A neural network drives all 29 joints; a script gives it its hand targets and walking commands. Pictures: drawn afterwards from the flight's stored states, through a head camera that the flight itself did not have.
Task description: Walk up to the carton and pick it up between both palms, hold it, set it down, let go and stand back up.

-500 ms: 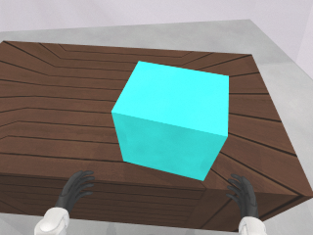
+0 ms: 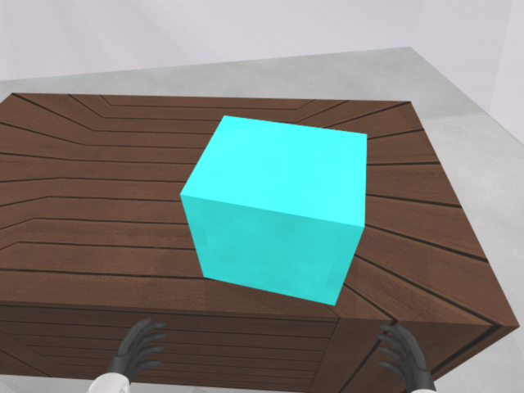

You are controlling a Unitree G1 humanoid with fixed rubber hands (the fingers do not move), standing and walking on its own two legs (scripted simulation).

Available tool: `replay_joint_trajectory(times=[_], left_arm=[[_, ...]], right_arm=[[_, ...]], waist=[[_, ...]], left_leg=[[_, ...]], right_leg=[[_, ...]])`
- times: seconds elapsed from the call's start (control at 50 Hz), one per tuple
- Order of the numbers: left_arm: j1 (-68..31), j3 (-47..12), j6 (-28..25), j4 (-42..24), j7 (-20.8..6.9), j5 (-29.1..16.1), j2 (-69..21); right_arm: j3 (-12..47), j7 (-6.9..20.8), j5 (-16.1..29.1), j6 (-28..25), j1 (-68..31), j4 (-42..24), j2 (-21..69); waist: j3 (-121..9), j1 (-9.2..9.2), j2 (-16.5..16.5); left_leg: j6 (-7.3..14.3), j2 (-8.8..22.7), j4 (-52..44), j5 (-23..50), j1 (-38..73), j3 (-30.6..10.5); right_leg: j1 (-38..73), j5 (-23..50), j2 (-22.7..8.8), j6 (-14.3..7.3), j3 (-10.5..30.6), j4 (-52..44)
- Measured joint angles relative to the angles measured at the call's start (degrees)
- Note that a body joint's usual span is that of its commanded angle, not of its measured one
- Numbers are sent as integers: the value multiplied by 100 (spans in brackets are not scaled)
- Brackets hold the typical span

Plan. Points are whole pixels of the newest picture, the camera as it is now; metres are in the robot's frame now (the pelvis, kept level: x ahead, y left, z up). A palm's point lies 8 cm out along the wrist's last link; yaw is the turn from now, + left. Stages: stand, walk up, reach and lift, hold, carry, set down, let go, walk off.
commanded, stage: set down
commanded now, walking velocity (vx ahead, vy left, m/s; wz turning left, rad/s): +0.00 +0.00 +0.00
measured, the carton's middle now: (279, 210) +0.44 +0.02 +0.00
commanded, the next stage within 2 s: let go in 0.16 s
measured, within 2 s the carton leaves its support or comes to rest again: neither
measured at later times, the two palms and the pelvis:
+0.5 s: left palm out of the picture +0.14 +0.20 -0.09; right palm out of the picture +0.15 -0.24 -0.08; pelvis -0.02 -0.02 +0.00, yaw +0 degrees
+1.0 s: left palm out of the picture +0.05 +0.24 -0.11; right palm out of the picture +0.06 -0.26 -0.13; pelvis +0.00 -0.02 +0.00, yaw +4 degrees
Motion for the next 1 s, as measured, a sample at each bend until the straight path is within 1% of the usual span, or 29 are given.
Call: replay_joint_trajectory(times=[0.06, 0.1, 0.16, 0.26, 0.4, 0.52, 0.64, 0.66, 0.68, 0.72, 0.76, 0.82, 0.88, 1.0], left_arm=[[-122, 33, 230, 108, 78, 82, -75], [-156, 49, 358, 92, 115, 97, -127], [-174, 74, 456, 68, 162, 160, -197], [-152, 143, 609, -5, 239, 311, -316], [-108, 135, 808, -44, 298, 480, -374], [-37, 100, 989, -67, 379, 598, -447], [27, 121, 1083, -165, 444, 676, -526], [48, 130, 1084, -201, 444, 679, -534], [79, 160, 978, -181, 428, 819, -555], [159, 220, 699, -74, 392, 1030, -589], [280, 272, 505, 19, 349, 1094, -582], [503, 346, 368, 199, 320, 1103, -525], [722, 413, 302, 386, 326, 1076, -479], [1054, 474, 208, 793, 382, 1053, -469]], right_arm=[[-95, 96, -199, 195, -70, 37, -42], [-145, 121, -310, 324, -69, -52, -67], [-180, 149, -445, 429, -42, -205, -91], [-200, 214, -607, 574, -68, -227, -124], [-174, 277, -703, 690, -152, -99, -130], [-193, 368, -733, 761, -155, 25, -166], [-183, 448, -705, 699, -49, 93, -235], [-180, 451, -691, 669, -17, 96, -247], [-165, 458, -659, 730, 31, 99, -277], [-152, 478, -607, 1020, 160, 155, -387], [-178, 497, -575, 1287, 283, 319, -498], [-237, 518, -575, 1522, 505, 588, -602], [-265, 539, -589, 1622, 693, 850, -651], [-248, 525, -623, 1649, 849, 1224, -593]], waist=[[57, -14, 23], [88, -28, 19], [103, -43, -21], [98, -40, -116], [118, -79, -218], [137, -129, -211], [147, -121, -193], [136, -114, -196], [52, -138, -183], [-154, -193, -109], [-308, -179, -34], [-543, -154, 49], [-726, -136, 92], [-905, -120, 39]], left_leg=[[-16, -3, -45, 68, 10, -6], [-28, -6, -53, 103, -7, -23], [-48, -13, -64, 143, -33, -42], [-89, -3, -91, 188, -21, -54], [-136, 19, -90, 198, 17, -43], [-152, 34, -94, 200, -28, 0], [-161, 54, -118, 205, -120, 37], [-162, 56, -126, 206, -139, 39], [-165, 58, -87, 198, -248, 10], [-164, 48, 65, 151, -516, -104], [-156, 32, 186, 92, -673, -169], [-147, -2, 320, 12, -811, -249], [-140, -38, 377, -24, -858, -324], [-144, -74, 251, 65, -851, -396]], right_leg=[[-18, 28, -5, -18, -13, 23], [-46, 32, -9, -30, -36, 57], [-105, 14, -19, -50, -63, 137], [-139, -7, -13, -92, -88, 221], [-159, -58, 3, -142, -92, 338], [-253, -81, 13, -163, -61, 407], [-366, -76, 28, -171, -36, 404], [-384, -73, 30, -172, -36, 394], [-463, -75, 30, -171, -67, 397], [-626, -100, 19, -166, -181, 422], [-733, -147, 3, -160, -245, 482], [-818, -237, -30, -153, -326, 577], [-822, -293, -63, -144, -401, 607], [-798, -247, -93, -147, -468, 507]])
